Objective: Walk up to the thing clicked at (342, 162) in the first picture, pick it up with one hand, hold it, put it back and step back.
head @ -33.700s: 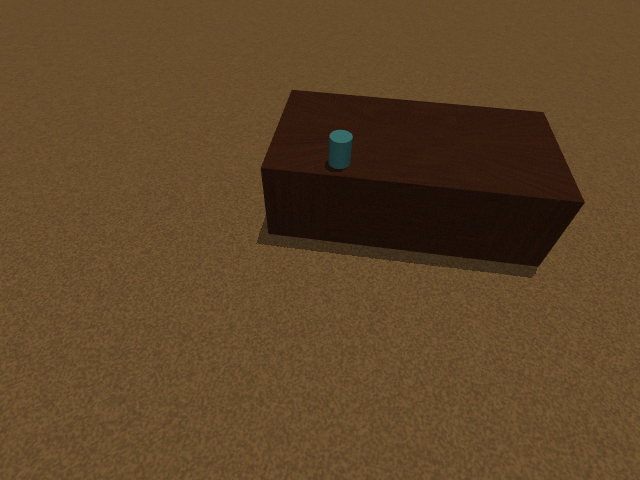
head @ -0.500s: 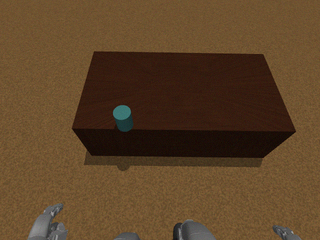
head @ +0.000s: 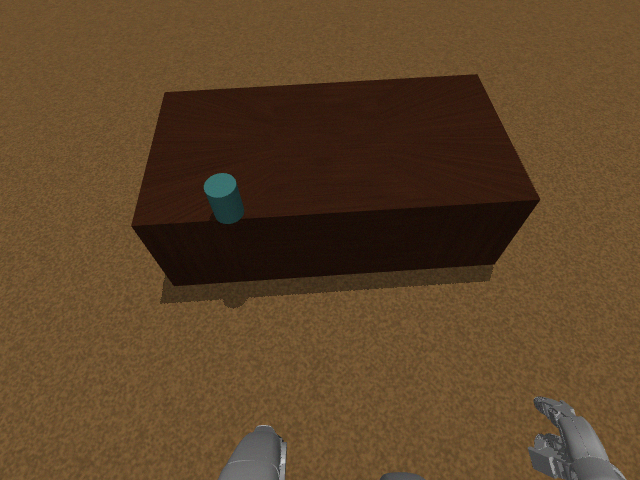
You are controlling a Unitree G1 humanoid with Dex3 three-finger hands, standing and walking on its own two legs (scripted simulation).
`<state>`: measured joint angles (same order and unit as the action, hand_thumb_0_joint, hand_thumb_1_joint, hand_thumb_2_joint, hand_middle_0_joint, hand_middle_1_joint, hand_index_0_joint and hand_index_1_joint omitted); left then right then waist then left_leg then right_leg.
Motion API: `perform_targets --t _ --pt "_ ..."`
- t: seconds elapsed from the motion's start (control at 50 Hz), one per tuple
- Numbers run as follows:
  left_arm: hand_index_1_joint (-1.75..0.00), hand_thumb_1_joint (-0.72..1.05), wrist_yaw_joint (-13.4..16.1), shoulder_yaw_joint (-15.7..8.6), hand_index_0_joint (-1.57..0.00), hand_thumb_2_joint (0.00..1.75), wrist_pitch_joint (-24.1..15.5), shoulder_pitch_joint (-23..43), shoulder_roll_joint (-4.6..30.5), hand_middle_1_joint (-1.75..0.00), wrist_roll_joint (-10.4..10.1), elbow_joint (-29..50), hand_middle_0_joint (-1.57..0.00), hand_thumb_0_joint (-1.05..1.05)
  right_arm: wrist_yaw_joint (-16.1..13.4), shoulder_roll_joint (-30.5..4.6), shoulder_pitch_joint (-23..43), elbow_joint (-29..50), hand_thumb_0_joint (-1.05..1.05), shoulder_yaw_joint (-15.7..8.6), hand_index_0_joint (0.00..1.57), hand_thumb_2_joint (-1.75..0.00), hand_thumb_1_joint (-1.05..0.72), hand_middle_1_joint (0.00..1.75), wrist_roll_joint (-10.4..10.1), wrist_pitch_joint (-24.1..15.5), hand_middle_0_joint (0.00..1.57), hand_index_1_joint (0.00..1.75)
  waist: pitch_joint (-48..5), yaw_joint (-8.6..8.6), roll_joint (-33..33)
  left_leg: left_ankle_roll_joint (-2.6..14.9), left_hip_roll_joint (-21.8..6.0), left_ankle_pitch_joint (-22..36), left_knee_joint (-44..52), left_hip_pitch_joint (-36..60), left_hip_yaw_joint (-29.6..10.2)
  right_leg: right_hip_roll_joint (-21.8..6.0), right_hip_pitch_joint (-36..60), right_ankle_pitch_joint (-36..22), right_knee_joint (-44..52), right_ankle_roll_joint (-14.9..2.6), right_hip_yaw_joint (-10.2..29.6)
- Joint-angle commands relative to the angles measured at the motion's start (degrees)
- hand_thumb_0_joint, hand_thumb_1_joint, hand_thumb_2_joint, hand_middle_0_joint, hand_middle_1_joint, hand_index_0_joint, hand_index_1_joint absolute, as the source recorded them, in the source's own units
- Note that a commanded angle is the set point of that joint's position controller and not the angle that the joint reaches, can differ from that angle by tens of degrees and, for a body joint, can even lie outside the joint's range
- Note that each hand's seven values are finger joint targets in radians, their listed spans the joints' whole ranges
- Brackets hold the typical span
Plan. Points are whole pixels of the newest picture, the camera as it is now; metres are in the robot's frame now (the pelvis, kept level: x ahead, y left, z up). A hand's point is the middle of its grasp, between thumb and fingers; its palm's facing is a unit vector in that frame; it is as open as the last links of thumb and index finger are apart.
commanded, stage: step back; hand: left
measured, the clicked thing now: (225, 199) +0.78 +0.28 -0.33
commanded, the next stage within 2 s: stand in 1.86 s
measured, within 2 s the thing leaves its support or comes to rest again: neither
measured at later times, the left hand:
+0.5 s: hand out of the picture -0.04 +0.24 -0.14, palm faces +0.10 -0.94 -0.32, open 7.4 cm
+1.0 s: hand out of the picture -0.21 +0.24 -0.13, palm faces +0.10 -0.90 -0.43, open 7.4 cm
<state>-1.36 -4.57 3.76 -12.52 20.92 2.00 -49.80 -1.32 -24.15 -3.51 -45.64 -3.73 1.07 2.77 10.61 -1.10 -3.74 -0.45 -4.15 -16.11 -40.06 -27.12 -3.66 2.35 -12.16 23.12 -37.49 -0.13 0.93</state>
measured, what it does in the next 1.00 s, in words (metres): walks backwards: left foot, then right foot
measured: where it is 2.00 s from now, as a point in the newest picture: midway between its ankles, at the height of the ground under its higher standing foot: outside the picture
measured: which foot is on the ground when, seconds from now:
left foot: up 0.00-0.30, down 0.32-0.74, up 0.76-0.98, down 1.00-1.00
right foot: down 0.00-0.36, up 0.38-0.68, down 0.70-1.00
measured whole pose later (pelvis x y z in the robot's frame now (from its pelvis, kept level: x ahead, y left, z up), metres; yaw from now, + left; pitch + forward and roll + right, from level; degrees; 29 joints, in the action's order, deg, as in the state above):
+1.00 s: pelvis -0.24 -0.05 +0.01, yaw +6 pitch -2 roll +0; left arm -0.2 -4.0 -0.3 -13.2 22.1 2.5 -53.4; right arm 0.7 -22.0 -13.3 -56.2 -3.3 1.6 2.0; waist 3.9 -1.5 -2.1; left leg -0.6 0.6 -23.1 -37.6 -16.0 -2.9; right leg -2.7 -13.3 22.1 -37.1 0.9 -2.0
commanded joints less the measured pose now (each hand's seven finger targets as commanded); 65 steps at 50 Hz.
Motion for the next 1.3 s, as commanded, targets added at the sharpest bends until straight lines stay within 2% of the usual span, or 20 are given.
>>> perform_targets --t 0.0,0.06,0.24,0.3,0.34,0.36,0.44,0.6,0.66,0.7,0.72,0.74,0.8,0.88,0.96,0.98,1.02,1.06,1.24,1.28 --pt "-0.30 0.90 1.3 -5.2 -0.20 0.90 -1.8 4.4 21.2 -0.30 0.9 8.1 -0.20 0.00 -1.6 -11.9 -1.2 3.6 0.00 -3.4 0.20 -0.90 -0.90 0.30 -0.4 -0.9 0.20 0.30 -5.1 -1.54 19.6 -0.43 7.6 -16.9 -26.0 1.0 -5.3 -24.9 -17.7 -3.4 23.3 -15.86 28.0" --pt "-0.30 0.90 2.3 -3.8 -0.20 0.90 -2.1 8.9 13.5 -0.30 0.3 8.6 -0.20 0.00 -1.2 -8.3 -6.9 0.8 0.00 -1.7 0.20 -0.90 -0.90 0.30 -1.0 -1.5 0.20 0.30 -8.1 2.86 13.5 0.38 11.6 -9.5 -28.1 -1.3 -4.1 -12.2 -5.4 -28.1 12.4 -8.01 6.6" --pt "-0.30 0.90 3.7 -3.7 -0.20 0.90 -1.3 2.7 14.0 -0.30 -0.2 10.4 -0.20 0.00 -1.2 -7.3 -9.5 0.7 0.00 -1.4 0.20 -0.90 -0.90 0.30 0.4 -2.9 0.20 0.30 -15.1 -1.50 15.2 0.21 5.2 -12.8 0.4 2.5 1.6 -18.6 12.8 -43.5 3.3 -11.78 10.9" --pt "-0.30 0.90 3.0 -2.4 -0.20 0.90 -0.4 6.3 12.8 -0.30 -0.7 11.6 -0.20 0.00 -0.9 -9.1 -13.8 -1.9 0.00 -2.7 0.20 -0.90 -0.90 0.30 0.5 -2.8 0.20 0.30 -17.0 0.98 7.4 2.48 3.4 13.1 16.7 16.0 -0.2 -13.3 2.6 -29.5 -3.5 -6.16 6.7" --pt "-0.30 0.90 3.1 -1.9 -0.20 0.90 -0.3 7.4 10.9 -0.30 -1.6 12.3 -0.20 0.00 -0.5 -17.8 -8.8 0.3 0.00 -4.0 0.20 -0.90 -0.90 0.30 1.1 -2.4 0.20 0.30 -14.7 0.99 -10.1 14.83 -16.3 27.8 19.1 17.3 -23.7 1.2 -14.2 11.2 -20.8 -1.06 -0.4" --pt "-0.30 0.90 3.7 -2.8 -0.20 0.90 -0.1 8.9 12.8 -0.30 -1.2 11.8 -0.20 0.00 -0.8 -20.0 -6.6 1.3 0.00 -4.5 0.20 -0.90 -0.90 0.30 1.3 -2.6 0.20 0.30 -13.2 2.76 -11.0 19.92 -21.7 25.9 20.6 8.2 -29.9 -0.1 -10.8 16.1 -31.2 -0.54 6.9" --pt "-0.30 0.90 3.0 -2.9 -0.20 0.90 0.2 3.3 12.2 -0.30 -1.9 7.3 -0.20 0.00 -1.1 -10.9 -0.8 2.4 0.00 -2.0 0.20 -0.90 -0.90 0.30 1.6 -2.4 0.20 0.30 -9.3 -1.87 -0.9 12.11 -8.8 25.6 17.2 9.0 -8.0 3.8 -14.2 5.5 -39.1 -0.68 9.4" --pt "-0.30 0.90 2.7 -1.3 -0.20 0.90 -4.1 1.3 11.2 -0.30 -1.1 4.0 -0.20 0.00 1.0 -11.3 -5.2 0.8 0.00 -3.0 0.20 -0.90 -0.90 0.30 1.4 -1.2 0.20 0.30 -15.9 3.86 -9.8 12.80 -7.7 1.4 15.1 25.2 -6.7 -1.9 -8.7 5.7 0.3 2.03 0.3" --pt "-0.30 0.90 2.9 -1.7 -0.20 0.90 -5.4 -6.3 10.6 -0.30 -0.4 -2.1 -0.20 0.00 1.5 -11.9 -2.8 0.3 0.00 -3.1 0.20 -0.90 -0.90 0.30 1.2 0.2 0.20 0.30 -16.6 -0.26 -7.3 10.06 -6.4 1.1 8.8 15.8 -3.7 -0.7 4.7 -5.2 19.5 -0.86 -2.9" --pt "-0.30 0.90 3.2 -3.7 -0.20 0.90 -6.1 -5.1 17.8 -0.30 1.1 -1.7 -0.20 0.00 1.5 -5.3 -2.8 2.0 0.00 -0.7 0.20 -0.90 -0.90 0.30 0.2 -0.4 0.20 0.30 -12.9 -0.49 12.9 2.93 3.7 -10.4 -4.8 -4.1 0.0 -14.3 9.0 -1.5 20.4 -4.94 22.7" --pt "-0.30 0.90 3.1 -4.5 -0.20 0.90 -5.6 0.2 21.7 -0.30 1.1 0.6 -0.20 0.00 0.9 -7.3 1.0 2.7 0.00 -1.5 0.20 -0.90 -0.90 0.30 0.3 -0.4 0.20 0.30 -9.2 -2.55 12.5 0.27 4.8 -16.5 -9.0 -1.8 -4.1 -24.4 -5.5 7.8 22.5 -13.20 29.0" --pt "-0.30 0.90 3.1 -4.3 -0.20 0.90 -5.5 5.4 22.6 -0.30 1.2 1.8 -0.20 0.00 0.8 -10.2 0.9 1.2 0.00 -2.7 0.20 -0.90 -0.90 0.30 0.4 -0.4 0.20 0.30 -4.1 -1.62 14.7 -0.37 2.8 -15.3 -15.7 3.6 -6.6 -27.1 -16.4 13.2 24.7 -15.50 31.8" --pt "-0.30 0.90 3.1 -2.3 -0.20 0.90 -6.1 7.8 14.5 -0.30 0.3 1.5 -0.20 0.00 1.3 -8.4 -2.4 -2.5 0.00 -1.9 0.20 -0.90 -0.90 0.30 -0.5 -1.2 0.20 0.30 -2.1 1.64 10.2 -0.14 7.2 -6.7 -14.7 1.9 -4.5 -14.1 -8.4 -9.4 18.2 -8.75 10.5" --pt "-0.30 0.90 2.5 -3.1 -0.20 0.90 -6.1 0.5 16.3 -0.30 0.7 -0.1 -0.20 0.00 1.5 -7.9 -1.9 -2.5 0.00 -1.3 0.20 -0.90 -0.90 0.30 0.4 -2.3 0.20 0.30 -6.3 -2.47 15.2 -0.73 5.4 -10.3 -5.3 0.5 -0.3 -13.9 2.3 -5.8 16.0 -8.39 11.1" --pt "-0.30 0.90 1.9 -2.6 -0.20 0.90 -4.9 3.6 16.4 -0.30 0.2 1.0 -0.20 0.00 1.7 -7.4 -6.7 -5.4 0.00 -2.1 0.20 -0.90 -0.90 0.30 0.8 -4.1 0.20 0.30 -8.8 0.34 14.6 -0.08 6.2 -5.4 15.7 14.6 4.8 -14.9 -1.7 -6.6 10.7 -8.39 8.7" --pt "-0.30 0.90 1.8 -1.6 -0.20 0.90 -4.6 3.1 13.9 -0.30 0.1 1.2 -0.20 0.00 1.3 -7.8 -8.8 -6.7 0.00 -2.6 0.20 -0.90 -0.90 0.30 0.9 -4.6 0.20 0.30 -10.2 0.97 10.8 0.41 6.2 -1.0 19.4 20.6 2.7 -12.5 -3.4 -11.0 4.8 -6.42 6.0" --pt "-0.30 0.90 1.7 -0.3 -0.20 0.90 -4.5 4.5 8.8 -0.30 -1.1 1.7 -0.20 0.00 1.0 -14.8 -10.4 -7.0 0.00 -4.0 0.20 -0.90 -0.90 0.30 1.4 -5.3 0.20 0.30 -11.5 1.81 -7.6 9.31 -11.5 -8.7 25.0 25.4 -27.5 -1.9 -18.0 4.2 -11.2 -1.24 -3.9" --pt "-0.30 0.90 2.0 -2.2 -0.20 0.90 -4.6 6.9 15.3 -0.30 -0.7 0.7 -0.20 0.00 1.2 -16.9 -8.9 -6.9 0.00 -4.8 0.20 -0.90 -0.90 0.30 1.0 -5.0 0.20 0.30 -6.8 2.18 -3.9 16.49 -15.1 -17.2 26.5 14.4 -29.7 -5.5 -14.0 10.5 -16.5 -1.95 2.5" --pt "-0.30 0.90 2.0 -1.6 -0.20 0.90 -6.6 0.2 10.5 -0.30 -0.5 -4.2 -0.20 0.00 1.4 -8.6 -3.8 -5.7 0.00 -1.7 0.20 -0.90 -0.90 0.30 0.0 -4.0 0.20 0.30 -11.5 -1.92 -4.0 6.29 -2.8 8.4 10.8 9.2 -5.0 -1.6 8.0 -9.7 15.4 -1.30 -4.6" --pt "-0.30 0.90 2.9 -3.2 -0.20 0.90 -7.2 -3.3 16.0 -0.30 0.4 -5.4 -0.20 0.00 0.9 -3.2 -3.6 -4.1 0.00 0.2 0.20 -0.90 -0.90 0.30 -0.9 -4.0 0.20 0.30 -13.6 -3.64 10.0 1.44 5.9 0.4 -3.4 -2.0 -2.4 -15.1 15.4 -11.3 20.0 -4.85 16.4"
